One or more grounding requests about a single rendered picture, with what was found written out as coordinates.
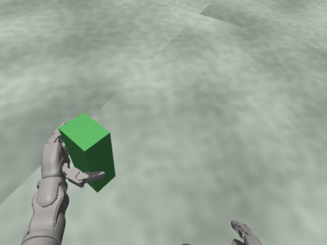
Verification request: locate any left robot hand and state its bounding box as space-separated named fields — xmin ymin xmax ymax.
xmin=41 ymin=122 xmax=106 ymax=188

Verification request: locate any carton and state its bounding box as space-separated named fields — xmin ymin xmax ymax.
xmin=58 ymin=113 xmax=115 ymax=192

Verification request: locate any left robot arm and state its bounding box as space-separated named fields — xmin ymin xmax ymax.
xmin=21 ymin=176 xmax=69 ymax=245

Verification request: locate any right robot hand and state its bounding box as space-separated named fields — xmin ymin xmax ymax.
xmin=231 ymin=220 xmax=262 ymax=245

